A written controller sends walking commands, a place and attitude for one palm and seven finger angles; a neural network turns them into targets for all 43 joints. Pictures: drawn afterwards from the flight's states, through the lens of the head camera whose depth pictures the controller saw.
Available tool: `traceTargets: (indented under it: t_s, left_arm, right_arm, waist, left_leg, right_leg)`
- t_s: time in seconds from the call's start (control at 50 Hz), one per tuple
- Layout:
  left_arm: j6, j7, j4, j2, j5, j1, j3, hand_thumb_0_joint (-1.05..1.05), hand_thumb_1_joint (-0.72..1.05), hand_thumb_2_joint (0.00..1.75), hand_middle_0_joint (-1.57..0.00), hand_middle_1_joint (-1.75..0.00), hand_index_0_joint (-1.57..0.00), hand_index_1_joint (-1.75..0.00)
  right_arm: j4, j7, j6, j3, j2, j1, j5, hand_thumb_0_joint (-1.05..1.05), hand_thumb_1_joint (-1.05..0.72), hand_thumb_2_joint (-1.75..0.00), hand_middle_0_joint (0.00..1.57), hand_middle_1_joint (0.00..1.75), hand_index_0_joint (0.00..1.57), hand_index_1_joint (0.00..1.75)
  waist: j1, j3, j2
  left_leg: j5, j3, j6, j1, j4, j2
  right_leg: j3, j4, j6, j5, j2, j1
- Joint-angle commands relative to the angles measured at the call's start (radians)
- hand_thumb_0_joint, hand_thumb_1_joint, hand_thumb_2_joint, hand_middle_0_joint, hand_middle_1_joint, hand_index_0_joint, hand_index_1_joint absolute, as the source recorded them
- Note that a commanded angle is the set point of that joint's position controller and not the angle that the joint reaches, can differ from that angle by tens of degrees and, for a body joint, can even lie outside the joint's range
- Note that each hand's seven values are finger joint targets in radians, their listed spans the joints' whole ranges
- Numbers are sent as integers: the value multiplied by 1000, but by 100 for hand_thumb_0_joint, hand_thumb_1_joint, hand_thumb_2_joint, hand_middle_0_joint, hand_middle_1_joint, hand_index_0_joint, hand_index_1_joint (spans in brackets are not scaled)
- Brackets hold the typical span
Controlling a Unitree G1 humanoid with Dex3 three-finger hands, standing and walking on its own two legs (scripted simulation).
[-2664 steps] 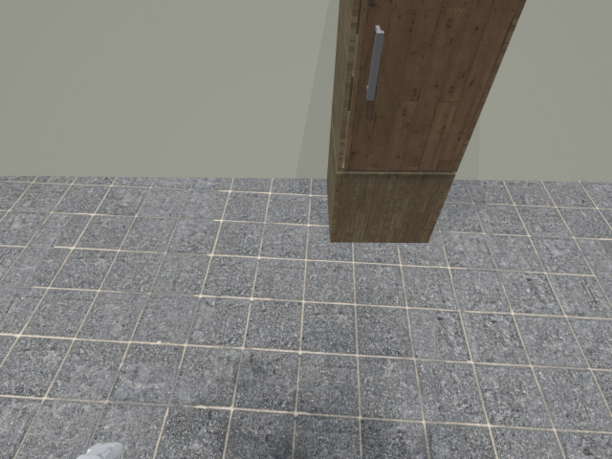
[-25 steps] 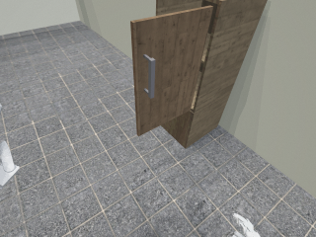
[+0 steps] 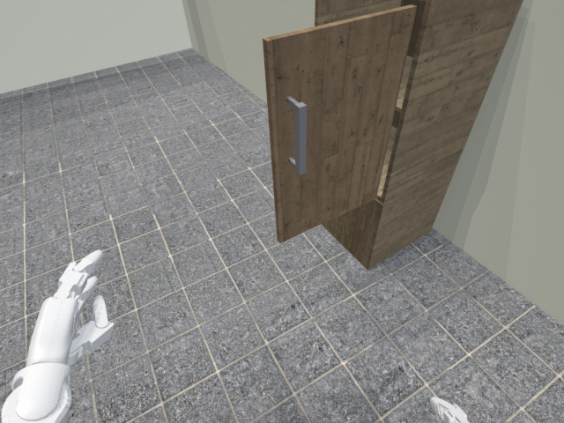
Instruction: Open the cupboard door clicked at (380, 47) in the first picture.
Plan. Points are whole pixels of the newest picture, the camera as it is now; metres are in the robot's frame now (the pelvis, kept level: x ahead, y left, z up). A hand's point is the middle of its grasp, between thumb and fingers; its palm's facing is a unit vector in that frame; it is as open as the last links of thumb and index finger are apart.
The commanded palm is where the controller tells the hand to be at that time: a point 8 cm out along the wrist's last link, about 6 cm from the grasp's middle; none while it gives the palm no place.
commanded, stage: let the arm hang, fingers relaxed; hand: left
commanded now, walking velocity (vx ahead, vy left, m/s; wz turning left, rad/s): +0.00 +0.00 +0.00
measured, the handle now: (295, 137) +0.71 +0.01 +0.05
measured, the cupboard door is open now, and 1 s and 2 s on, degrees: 87 87 87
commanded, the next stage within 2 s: look to check the result in 1.00 s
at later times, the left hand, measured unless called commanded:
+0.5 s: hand out of the picture -0.03 +0.22 -0.15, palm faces +0.02 -0.97 -0.26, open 7.3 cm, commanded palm none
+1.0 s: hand out of the picture +0.01 +0.20 -0.15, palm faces +0.01 -0.98 -0.22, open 7.3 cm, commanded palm none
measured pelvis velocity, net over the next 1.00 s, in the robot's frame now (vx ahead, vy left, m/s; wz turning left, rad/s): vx -0.01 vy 0.02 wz -0.02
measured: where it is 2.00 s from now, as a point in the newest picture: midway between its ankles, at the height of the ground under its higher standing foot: outside the picture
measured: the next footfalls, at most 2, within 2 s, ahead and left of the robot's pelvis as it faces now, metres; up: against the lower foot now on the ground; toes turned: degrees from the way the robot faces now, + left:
none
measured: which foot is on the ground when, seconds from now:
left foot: down 0.00-1.00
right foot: down 0.00-1.00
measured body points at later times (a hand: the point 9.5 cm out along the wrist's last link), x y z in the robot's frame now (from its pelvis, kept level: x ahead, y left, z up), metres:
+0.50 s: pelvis -0.01 +0.02 +0.02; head +0.02 +0.01 +0.47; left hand -0.03 +0.27 -0.13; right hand -0.02 -0.20 -0.15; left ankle +0.02 +0.13 -0.73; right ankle +0.01 -0.09 -0.73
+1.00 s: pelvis -0.01 +0.02 +0.02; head +0.00 +0.01 +0.47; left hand +0.01 +0.25 -0.14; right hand -0.02 -0.20 -0.15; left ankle +0.02 +0.13 -0.73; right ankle +0.01 -0.09 -0.73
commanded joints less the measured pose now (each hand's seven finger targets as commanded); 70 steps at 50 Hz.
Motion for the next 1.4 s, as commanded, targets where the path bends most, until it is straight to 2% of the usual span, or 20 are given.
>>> traceTargets:
  t_s: [0.0, 0.04, 0.06, 0.08, 0.1, 0.12, 0.16, 0.18, 0.22, 0.24, 0.3, 0.34, 0.44, 0.52, 0.68, 0.92, 1.02, 1.06, 1.16, 1.38]
  left_arm:
    - [82, -35, 365, 2, 6, -18, -112, 0, 90, 90, -20, -30, -20, -30]
    - [86, -33, 483, -2, -3, -38, -132, 0, 90, 90, -20, -30, -20, -30]
    - [88, -32, 540, -5, -7, -50, -138, 0, 90, 90, -20, -30, -20, -30]
    - [89, -30, 608, -4, -11, -71, -145, 0, 90, 90, -20, -30, -20, -30]
    - [88, -29, 666, -5, -14, -67, -152, 0, 90, 90, -20, -30, -20, -30]
    - [84, -29, 729, -12, -16, -56, -156, 0, 90, 90, -20, -30, -20, -30]
    - [74, -31, 830, -23, -21, -33, -163, 0, 90, 90, -20, -30, -20, -30]
    - [72, -26, 844, -61, -15, -17, -144, 0, 90, 90, -20, -30, -20, -30]
    - [72, -26, 893, -50, -18, -25, -154, 0, 90, 90, -20, -30, -20, -30]
    - [72, -26, 915, -48, -20, -28, -159, 0, 90, 90, -20, -30, -20, -30]
    - [73, -27, 977, -44, -22, -33, -169, 0, 90, 90, -20, -30, -20, -30]
    - [74, -27, 1010, -47, -22, -29, -174, 0, 90, 90, -20, -30, -20, -30]
    - [73, -24, 1062, -42, -22, -14, -176, 0, 90, 90, -20, -30, -20, -30]
    - [77, -21, 1082, -49, -20, -12, -178, 0, 90, 90, -20, -30, -20, -30]
    - [76, -18, 1088, -61, -17, -9, -174, 0, 90, 90, -20, -30, -20, -30]
    - [65, -18, 1077, -46, -18, -39, -165, 0, 90, 90, -20, -30, -20, -30]
    - [62, -19, 1072, -27, -19, -60, -162, 0, 90, 90, -20, -30, -20, -30]
    - [60, -20, 1070, -17, -20, -66, -161, 0, 90, 90, -20, -30, -20, -30]
    - [57, -22, 1072, 7, -21, -87, -159, 0, 90, 90, -20, -30, -20, -30]
    - [53, -28, 1066, 63, -20, -144, -157, 0, 90, 90, -20, -30, -20, -30]
  right_arm:
    - [-42, 11, 58, -34, -87, 21, -19, 0, -90, -90, 20, 30, 20, 30]
    - [1, 10, 67, -22, -87, 13, -28, 0, -90, -90, 20, 30, 20, 30]
    - [28, 8, 68, -14, -85, 0, -28, 0, -90, -90, 20, 30, 20, 30]
    - [57, 5, 69, -4, -81, -7, -26, 0, -90, -90, 20, 30, 20, 30]
    - [78, 1, 70, 0, -83, -17, -22, 0, -90, -90, 20, 30, 20, 30]
    - [106, -3, 70, 5, -70, -17, -19, 0, -90, -90, 20, 30, 20, 30]
    - [156, -10, 69, 9, -55, 5, -13, 0, -90, -90, 20, 30, 20, 30]
    - [170, -14, 69, 0, -40, 21, -21, 0, -90, -90, 20, 30, 20, 30]
    - [200, -16, 73, 0, -31, 40, -15, 0, -90, -90, 20, 30, 20, 30]
    - [215, -16, 74, -1, -28, 50, -14, 0, -90, -90, 20, 30, 20, 30]
    - [256, -18, 79, -3, -33, 75, -9, 0, -90, -90, 20, 30, 20, 30]
    - [281, -19, 79, -3, -32, 84, -10, 0, -90, -90, 20, 30, 20, 30]
    - [318, -21, 74, -2, -34, 100, -8, 0, -90, -90, 20, 30, 20, 30]
    - [335, -21, 76, -2, -29, 104, -8, 0, -90, -90, 20, 30, 20, 30]
    - [346, -20, 77, -5, -14, 104, -11, 0, -90, -90, 20, 30, 20, 30]
    - [346, -20, 69, -9, -17, 87, -11, 0, -90, -90, 20, 30, 20, 30]
    - [347, -19, 72, -13, -35, 82, -11, 0, -90, -90, 20, 30, 20, 30]
    - [346, -19, 70, -15, -48, 72, -11, 0, -90, -90, 20, 30, 20, 30]
    - [344, -19, 67, -17, -76, 47, -10, 0, -90, -90, 20, 30, 20, 30]
    - [338, -13, 67, -20, -137, -23, -11, 0, -90, -90, 20, 30, 20, 30]
  waist:
    - [-18, 55, -338]
    - [-14, 40, -177]
    - [-4, 36, -62]
    - [-4, 48, 9]
    - [8, 56, 41]
    - [10, 46, 35]
    - [3, -1, 38]
    - [2, -21, 110]
    - [0, -17, 87]
    - [0, -3, 53]
    - [-3, 69, -22]
    - [-6, 91, -34]
    - [-3, 77, -57]
    - [-4, 118, -57]
    - [-6, 141, -50]
    - [-6, 112, -41]
    - [-12, 114, -70]
    - [-10, 100, -50]
    - [-8, 80, -51]
    - [-9, 90, -53]
  left_leg:
    - [12, -13, 17, -13, -43, 3]
    - [311, -63, 31, 103, -162, 54]
    - [363, -84, 35, 107, -192, 77]
    - [366, -102, 40, 83, -235, 90]
    - [328, -105, 39, 66, -268, 97]
    - [290, -99, 36, 66, -279, 92]
    - [222, -68, 22, 119, -286, 76]
    - [194, -66, 23, 128, -292, 76]
    - [178, -70, 26, 135, -310, 83]
    - [163, -72, 26, 133, -321, 83]
    - [127, -75, 27, 127, -351, 89]
    - [108, -74, 28, 132, -364, 86]
    - [108, -72, 32, 151, -383, 90]
    - [53, -81, 32, 129, -408, 94]
    - [2, -75, 30, 117, -415, 82]
    - [115, -59, 26, 146, -385, 80]
    - [111, -54, 24, 157, -379, 79]
    - [129, -53, 24, 171, -379, 81]
    - [161, -58, 23, 185, -382, 87]
    - [156, -66, 20, 202, -400, 91]
  right_leg:
    - [169, -164, -72, 458, -210, 49]
    - [132, -128, -13, 412, -151, 26]
    - [115, -130, 9, 334, -124, 37]
    - [103, -133, 19, 254, -101, 69]
    - [109, -155, 19, 201, -88, 97]
    - [116, -184, 14, 200, -93, 127]
    - [134, -230, 2, 208, -107, 148]
    - [125, -244, -4, 200, -106, 157]
    - [114, -260, -5, 198, -106, 164]
    - [112, -269, -5, 187, -105, 158]
    - [103, -298, -5, 135, -103, 118]
    - [109, -308, -4, 115, -104, 102]
    - [106, -299, -1, 116, -105, 108]
    - [106, -294, 2, 79, -101, 82]
    - [118, -302, 5, 38, -103, 51]
    - [124, -305, -1, 109, -113, 78]
    - [135, -328, -5, 78, -116, 71]
    - [135, -326, -6, 100, -117, 79]
    - [133, -326, -6, 137, -120, 104]
    - [144, -361, -6, 124, -126, 108]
